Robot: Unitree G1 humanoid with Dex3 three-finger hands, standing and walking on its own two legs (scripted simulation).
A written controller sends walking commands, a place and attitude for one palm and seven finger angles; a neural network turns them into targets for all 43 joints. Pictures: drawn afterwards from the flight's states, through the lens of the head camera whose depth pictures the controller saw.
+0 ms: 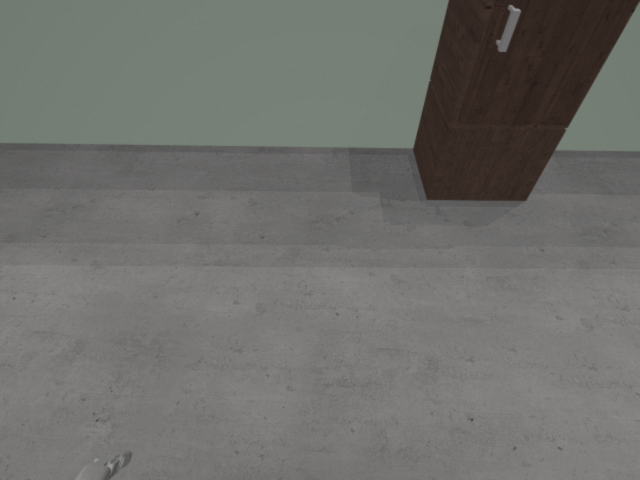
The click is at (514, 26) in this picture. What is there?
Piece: cupboard door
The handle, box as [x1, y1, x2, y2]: [496, 5, 520, 51]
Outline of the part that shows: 511,5 508,6 510,14 501,40 496,40 499,51 506,50 520,12 519,9 515,9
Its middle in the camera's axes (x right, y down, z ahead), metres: +0.59 -0.66 +1.22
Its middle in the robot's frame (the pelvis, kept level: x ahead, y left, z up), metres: +1.39 -0.52 +0.02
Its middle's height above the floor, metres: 0.79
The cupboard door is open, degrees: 0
